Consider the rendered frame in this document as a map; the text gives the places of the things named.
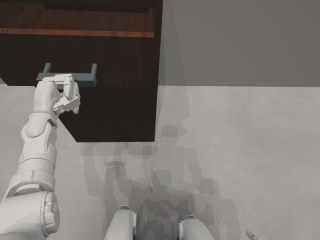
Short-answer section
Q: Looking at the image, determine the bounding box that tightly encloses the left robot thigh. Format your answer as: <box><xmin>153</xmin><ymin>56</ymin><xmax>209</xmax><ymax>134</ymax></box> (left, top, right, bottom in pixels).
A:
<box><xmin>104</xmin><ymin>209</ymin><xmax>137</xmax><ymax>240</ymax></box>

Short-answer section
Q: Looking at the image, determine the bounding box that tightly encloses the robot left hand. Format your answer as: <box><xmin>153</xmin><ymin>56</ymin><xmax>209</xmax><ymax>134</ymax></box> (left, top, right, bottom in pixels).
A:
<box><xmin>33</xmin><ymin>74</ymin><xmax>81</xmax><ymax>120</ymax></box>

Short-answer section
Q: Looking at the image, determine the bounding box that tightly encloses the robot left forearm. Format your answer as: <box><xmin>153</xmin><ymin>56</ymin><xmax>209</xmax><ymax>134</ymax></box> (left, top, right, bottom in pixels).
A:
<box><xmin>0</xmin><ymin>112</ymin><xmax>58</xmax><ymax>206</ymax></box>

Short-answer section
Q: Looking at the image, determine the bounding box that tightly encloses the cabinet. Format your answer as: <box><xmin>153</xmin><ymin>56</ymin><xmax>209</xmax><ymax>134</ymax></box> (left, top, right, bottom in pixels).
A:
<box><xmin>0</xmin><ymin>0</ymin><xmax>163</xmax><ymax>143</ymax></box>

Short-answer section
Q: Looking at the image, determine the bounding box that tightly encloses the left robot upper arm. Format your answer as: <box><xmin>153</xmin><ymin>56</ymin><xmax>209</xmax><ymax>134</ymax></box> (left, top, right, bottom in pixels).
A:
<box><xmin>0</xmin><ymin>190</ymin><xmax>61</xmax><ymax>240</ymax></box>

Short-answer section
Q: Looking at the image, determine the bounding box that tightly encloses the handle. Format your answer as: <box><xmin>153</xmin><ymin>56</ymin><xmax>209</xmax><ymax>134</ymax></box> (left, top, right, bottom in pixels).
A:
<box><xmin>36</xmin><ymin>63</ymin><xmax>98</xmax><ymax>88</ymax></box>

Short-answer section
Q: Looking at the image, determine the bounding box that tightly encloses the robot right shin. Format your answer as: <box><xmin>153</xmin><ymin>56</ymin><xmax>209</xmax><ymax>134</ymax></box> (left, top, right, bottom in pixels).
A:
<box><xmin>185</xmin><ymin>215</ymin><xmax>195</xmax><ymax>219</ymax></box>

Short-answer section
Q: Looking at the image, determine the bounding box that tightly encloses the drawer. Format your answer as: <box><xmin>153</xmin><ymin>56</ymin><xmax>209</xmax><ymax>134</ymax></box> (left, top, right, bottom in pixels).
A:
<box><xmin>0</xmin><ymin>3</ymin><xmax>154</xmax><ymax>87</ymax></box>

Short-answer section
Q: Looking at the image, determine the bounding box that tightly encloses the robot right hand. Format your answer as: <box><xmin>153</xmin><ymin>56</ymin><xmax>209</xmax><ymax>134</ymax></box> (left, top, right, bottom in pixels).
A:
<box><xmin>246</xmin><ymin>228</ymin><xmax>267</xmax><ymax>240</ymax></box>

